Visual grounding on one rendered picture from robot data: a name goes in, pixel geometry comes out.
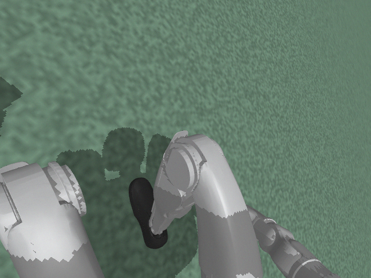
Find right robot arm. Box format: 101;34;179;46
253;217;341;278

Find right robot hand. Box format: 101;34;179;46
246;204;266;225

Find right robot foot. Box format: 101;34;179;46
129;178;168;249

